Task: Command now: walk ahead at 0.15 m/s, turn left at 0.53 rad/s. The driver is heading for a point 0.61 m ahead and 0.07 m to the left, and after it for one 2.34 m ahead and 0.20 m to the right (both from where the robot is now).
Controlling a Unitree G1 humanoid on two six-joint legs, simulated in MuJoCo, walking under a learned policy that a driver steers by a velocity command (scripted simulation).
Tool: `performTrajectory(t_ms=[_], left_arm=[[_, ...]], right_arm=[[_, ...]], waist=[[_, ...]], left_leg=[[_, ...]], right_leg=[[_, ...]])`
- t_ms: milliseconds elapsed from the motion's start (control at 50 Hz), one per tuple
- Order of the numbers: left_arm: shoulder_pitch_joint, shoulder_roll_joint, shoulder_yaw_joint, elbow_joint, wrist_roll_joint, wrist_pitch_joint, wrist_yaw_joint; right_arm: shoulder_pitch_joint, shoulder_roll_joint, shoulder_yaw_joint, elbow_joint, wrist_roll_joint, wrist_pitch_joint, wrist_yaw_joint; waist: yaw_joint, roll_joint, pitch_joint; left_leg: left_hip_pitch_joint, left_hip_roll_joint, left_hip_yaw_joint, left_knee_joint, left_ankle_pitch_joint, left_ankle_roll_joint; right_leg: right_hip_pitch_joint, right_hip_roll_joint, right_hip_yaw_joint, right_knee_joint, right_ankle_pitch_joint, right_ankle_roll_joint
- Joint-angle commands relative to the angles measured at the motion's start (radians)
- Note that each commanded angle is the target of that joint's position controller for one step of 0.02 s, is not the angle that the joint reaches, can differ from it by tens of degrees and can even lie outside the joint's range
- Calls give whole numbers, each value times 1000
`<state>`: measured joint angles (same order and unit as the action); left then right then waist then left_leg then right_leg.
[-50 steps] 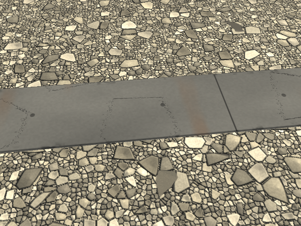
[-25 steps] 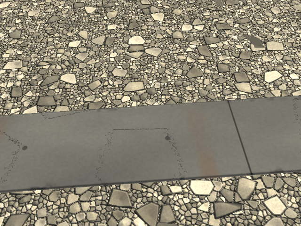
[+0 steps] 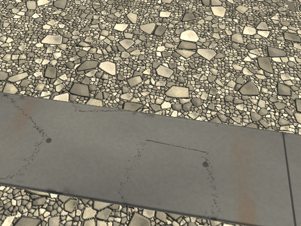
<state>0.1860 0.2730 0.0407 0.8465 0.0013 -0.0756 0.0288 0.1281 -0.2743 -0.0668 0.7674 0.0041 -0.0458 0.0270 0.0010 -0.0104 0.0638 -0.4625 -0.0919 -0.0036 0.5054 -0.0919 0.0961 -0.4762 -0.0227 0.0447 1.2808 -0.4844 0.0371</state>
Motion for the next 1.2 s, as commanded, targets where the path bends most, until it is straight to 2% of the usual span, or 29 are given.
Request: performTrajectory(t_ms=[20, 80, 160, 220, 260, 320, 360, 380, 400, 420, 440, 460, 480, 500, 560, 620, 660, 700, 740, 760, 780, 800, 820, 840, 900, 1040, 1160, 1180, 1200], left_arm=[[91, 103, 37, -67, 9, 29, 21], [81, 81, 34, -88, 16, 42, 37], [-4, 87, 38, -129, 12, 59, 43], [-63, 86, 38, -157, 7, 54, 36], [-78, 89, 38, -168, 3, 42, 29], [-63, 95, 41, -174, -6, 23, 15], [5, 100, 48, -158, -10, 13, 3], [36, 135, 60, -151, -4, 11, 1], [24, 200, 72, -168, 16, 21, 6], [32, 226, 80, -165, 57, 29, 0], [2, 174, 70, -191, 46, 27, -1], [-27, 132, 60, -202, 32, 28, 1], [-49, 113, 53, -210, 19, 32, 0], [-54, 107, 49, -208, 6, 36, 1], [-41, 102, 42, -201, 11, 49, 1], [-33, 113, 45, -195, 8, 60, 4], [0, 141, 52, -184, 2, 65, 0], [2, 146, 50, -177, -9, 69, -2], [44, 123, 40, -154, -20, 64, -5], [61, 96, 29, -155, 0, 52, -10], [96, 39, 12, -163, 27, 35, -22], [34, 39, 8, -171, 33, 32, -19], [-4, 65, 15, -167, 29, 35, -18], [-19, 69, 17, -158, 26, 39, -15], [16, 79, 24, -138, 19, 51, -6], [49, 66, 27, -79, 13, 50, 1], [64, 68, 30, -34, 9, 52, 9], [80, 61, 29, -20, 8, 54, 10], [80, 60, 30, -12, 3, 56, 12]], right_arm=[[16, -130, -34, -80, -11, 4, -11], [33, -157, -44, -91, -9, 7, -27], [37, -162, -45, -115, 7, 38, -54], [38, -164, -47, -130, 6, 55, -67], [47, -166, -49, -137, 2, 63, -70], [53, -162, -49, -152, 4, 73, -68], [22, -155, -46, -170, 18, 81, -69], [33, -129, -38, -179, 21, 86, -72], [98, -61, -21, -178, 9, 87, -69], [74, -116, -39, -215, 11, 72, -66], [102, -194, -62, -189, -8, 62, -62], [111, -200, -69, -159, 1, 66, -60], [125, -171, -65, -134, 3, 79, -66], [122, -147, -57, -132, 0, 89, -68], [79, -78, -32, -149, 14, 93, -63], [34, -39, -11, -166, 4, 88, -57], [20, -52, -11, -169, 8, 85, -50], [51, -64, -17, -151, 10, 82, -45], [86, -72, -18, -133, -2, 76, -42], [107, -118, -24, -141, -13, 75, -48], [79, -173, -34, -139, -23, 79, -53], [48, -84, -12, -137, -27, 71, -42], [12, -39, 2, -141, -31, 62, -34], [19, -44, 0, -132, -35, 54, -32], [49, -59, 2, -113, -23, 34, -33], [63, -40, 10, -87, -18, 29, -39], [78, -29, 10, -47, -14, 27, -38], [99, -30, 9, -32, -13, 29, -40], [114, -49, 1, -22, -7, 34, -42]], waist=[[38, 45, -188], [38, 77, -217], [9, 106, -224], [-13, 138, -187], [-24, 157, -179], [-22, 172, -191], [28, 167, -192], [32, 132, -202], [-19, -90, -226], [-21, -328, -177], [-20, -219, -183], [-23, -138, -176], [-32, -90, -164], [-26, -87, -149], [-13, -138, -139], [11, -188, -162], [37, -215, -158], [22, -204, -146], [3, -161, -131], [15, -72, -173], [74, 142, -179], [40, 190, -170], [36, 151, -125], [23, 142, -106], [26, 126, -46], [21, 50, -48], [19, 24, -62], [16, 34, -85], [6, 56, -71]], left_leg=[[167, 262, -299, -183, 434, 207], [157, 238, -279, -170, 460, 195], [178, 217, -349, -174, 107, 145], [178, 201, -410, -184, -99, 123], [195, 205, -444, -168, -83, 124], [242, 210, -500, -113, 78, 119], [228, 172, -505, -60, 137, 82], [160, 126, -474, -1, 37, 40], [37, 12, -315, 218, -312, -20], [-154, -93, -180, 402, -571, -74], [-175, -31, -204, 596, -538, -110], [-172, -26, -196, 670, -475, -129], [-169, -19, -185, 715, -432, -149], [-175, -17, -181, 756, -396, -164], [-117, -3, -113, 631, -337, -188], [18, 61, -46, 361, -348, -193], [93, 67, -11, 232, -339, -185], [170, 62, 8, 53, -233, -159], [324, 70, -13, -173, -28, -104], [443, 173, -125, -145, 120, -68], [438, 282, -218, -95, 228, 5], [288, 298, -236, -130, 67, 53], [249, 241, -200, -138, -62, 23], [228, 202, -173, -135, -119, -9], [180, 181, -159, -138, -130, -33], [195, 161, -143, -118, -101, -33], [214, 143, -120, -102, -44, -35], [225, 136, -116, -114, -141, -31], [223, 139, -135, -138, -315, -12]], right_leg=[[-63, -39, 26, -56, 65, 12], [-76, -16, 26, -182, 129, 35], [-118, -2, 57, -316, 217, 50], [-108, 18, 72, -434, 233, 48], [-78, 32, 76, -501, 212, 44], [5, 56, 71, -625, 166, 26], [149, 55, 46, -845, 283, 2], [274, -23, 76, -920, 382, -23], [391, -251, 263, -932, 576, -111], [371, -381, 494, -963, 778, -286], [367, -396, 466, -944, 805, -323], [356, -328, 353, -915, 797, -283], [352, -265, 274, -897, 767, -243], [342, -250, 244, -896, 772, -239], [334, -181, 140, -918, 734, -236], [341, -177, 116, -910, 700, -241], [335, -196, 141, -908, 670, -256], [318, -198, 155, -887, 630, -250], [242, -168, 141, -863, 548, -182], [163, -131, 104, -806, 418, -112], [101, -26, -12, -754, 220, -42], [190, -32, -20, -784, 172, -4], [222, -32, -19, -794, 245, 9], [233, -25, -30, -789, 289, 13], [246, -30, -20, -799, 323, 7], [268, -33, -21, -810, 355, 16], [287, -35, -20, -808, 388, 18], [292, -18, -42, -794, 317, 17], [258, 13, -79, -748, 201, 12]])
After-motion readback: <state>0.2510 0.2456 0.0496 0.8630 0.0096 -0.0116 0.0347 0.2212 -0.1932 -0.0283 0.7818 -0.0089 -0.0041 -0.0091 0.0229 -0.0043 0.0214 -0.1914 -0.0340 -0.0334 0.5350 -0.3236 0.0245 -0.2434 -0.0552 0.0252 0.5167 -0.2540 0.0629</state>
